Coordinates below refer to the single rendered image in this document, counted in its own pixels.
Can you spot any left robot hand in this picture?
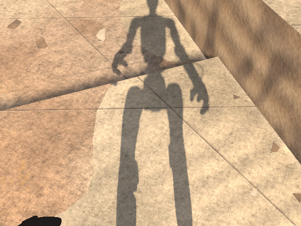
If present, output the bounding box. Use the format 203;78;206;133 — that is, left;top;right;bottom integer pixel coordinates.
18;216;62;226

